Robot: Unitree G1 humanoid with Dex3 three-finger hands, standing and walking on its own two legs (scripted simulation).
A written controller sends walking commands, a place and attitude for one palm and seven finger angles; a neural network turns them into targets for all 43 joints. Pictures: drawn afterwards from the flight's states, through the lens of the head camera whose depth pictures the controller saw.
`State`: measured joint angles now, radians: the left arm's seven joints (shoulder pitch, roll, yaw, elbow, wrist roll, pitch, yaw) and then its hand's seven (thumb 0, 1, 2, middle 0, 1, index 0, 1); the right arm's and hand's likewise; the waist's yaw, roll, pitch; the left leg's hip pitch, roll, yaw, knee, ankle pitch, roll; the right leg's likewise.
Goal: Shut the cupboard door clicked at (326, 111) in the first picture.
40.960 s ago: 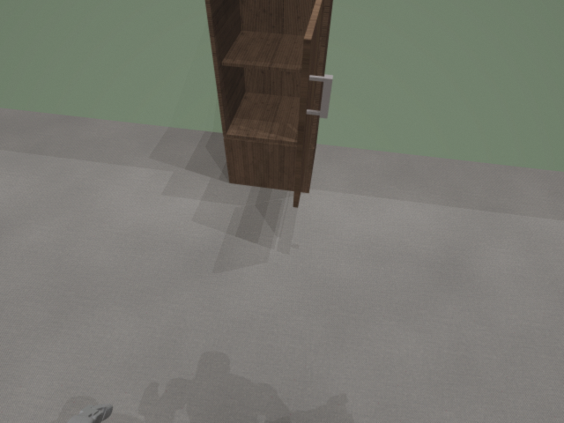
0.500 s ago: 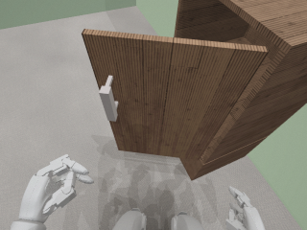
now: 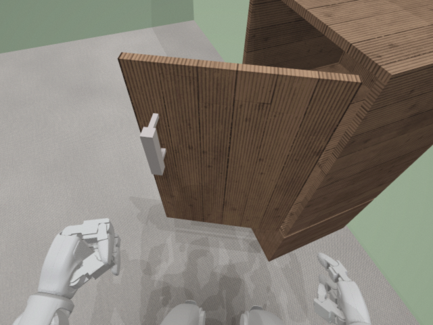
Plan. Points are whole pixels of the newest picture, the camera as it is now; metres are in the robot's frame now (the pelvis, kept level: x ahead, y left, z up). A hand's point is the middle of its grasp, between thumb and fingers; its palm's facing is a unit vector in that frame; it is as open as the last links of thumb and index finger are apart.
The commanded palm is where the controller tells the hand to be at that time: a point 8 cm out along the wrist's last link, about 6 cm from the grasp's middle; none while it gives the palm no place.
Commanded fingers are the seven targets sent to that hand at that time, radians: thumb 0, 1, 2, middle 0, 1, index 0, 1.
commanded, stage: raise the hand and make a fist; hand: left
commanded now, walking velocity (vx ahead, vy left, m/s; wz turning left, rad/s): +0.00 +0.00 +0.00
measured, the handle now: (156, 145) +0.44 +0.16 +0.06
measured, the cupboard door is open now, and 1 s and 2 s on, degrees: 60 60 60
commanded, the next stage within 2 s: bring the fist close to the handle in 0.50 s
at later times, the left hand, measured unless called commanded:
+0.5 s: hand (106, 250) +0.22 +0.19 +0.06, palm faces -0.07 -1.00 -0.04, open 3.1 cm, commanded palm +0.20 +0.25 +0.06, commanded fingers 0.00 0.90 0.90 -1.30 -1.50 -1.30 -1.50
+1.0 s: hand (131, 224) +0.27 +0.17 +0.06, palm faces -0.10 -0.99 -0.02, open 3.1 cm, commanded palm +0.25 +0.22 +0.06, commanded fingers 0.00 0.90 0.90 -1.30 -1.50 -1.30 -1.50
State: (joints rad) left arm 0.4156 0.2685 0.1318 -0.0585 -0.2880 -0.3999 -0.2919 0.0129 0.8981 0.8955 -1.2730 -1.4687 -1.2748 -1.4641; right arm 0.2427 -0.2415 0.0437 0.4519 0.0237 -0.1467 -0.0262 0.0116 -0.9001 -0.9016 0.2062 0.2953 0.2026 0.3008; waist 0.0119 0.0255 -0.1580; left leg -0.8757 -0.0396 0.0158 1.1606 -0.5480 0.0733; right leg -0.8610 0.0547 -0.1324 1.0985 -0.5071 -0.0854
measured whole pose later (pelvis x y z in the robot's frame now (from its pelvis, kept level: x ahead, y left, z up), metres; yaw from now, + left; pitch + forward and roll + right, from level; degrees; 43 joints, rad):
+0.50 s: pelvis +0.00 +0.01 +0.00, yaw +0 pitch +15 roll -3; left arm 0.38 0.27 0.14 -0.02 -0.29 -0.41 -0.29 0.01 0.90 0.90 -1.30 -1.50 -1.30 -1.50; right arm 0.27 -0.27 0.03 0.47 0.02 -0.14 -0.02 0.01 -0.90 -0.90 0.21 0.30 0.20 0.30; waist 0.00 0.03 -0.15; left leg -0.85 -0.05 0.03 1.13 -0.54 0.09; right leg -0.84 0.05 -0.12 1.07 -0.49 -0.07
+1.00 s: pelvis +0.00 +0.01 +0.01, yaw +0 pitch +15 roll -3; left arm 0.20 0.23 0.06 0.04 -0.23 -0.33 -0.21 0.01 0.90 0.90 -1.30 -1.50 -1.30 -1.50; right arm 0.26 -0.25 0.04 0.47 0.02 -0.11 -0.01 0.01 -0.90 -0.90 0.21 0.30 0.20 0.30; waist -0.01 0.03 -0.15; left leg -0.85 -0.05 0.03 1.12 -0.53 0.09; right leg -0.84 0.04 -0.11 1.07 -0.49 -0.06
